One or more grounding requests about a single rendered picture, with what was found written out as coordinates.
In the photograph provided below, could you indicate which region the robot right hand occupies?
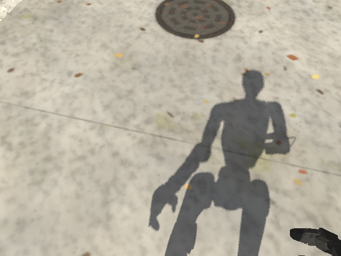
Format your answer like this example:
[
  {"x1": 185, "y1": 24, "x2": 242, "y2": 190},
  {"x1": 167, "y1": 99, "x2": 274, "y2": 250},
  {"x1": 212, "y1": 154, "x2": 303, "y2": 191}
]
[{"x1": 290, "y1": 228, "x2": 341, "y2": 256}]

